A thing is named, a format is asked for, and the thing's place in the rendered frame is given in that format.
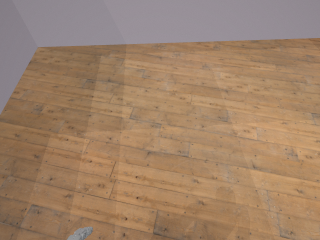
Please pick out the robot left hand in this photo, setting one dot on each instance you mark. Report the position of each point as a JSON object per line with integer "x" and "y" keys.
{"x": 81, "y": 233}

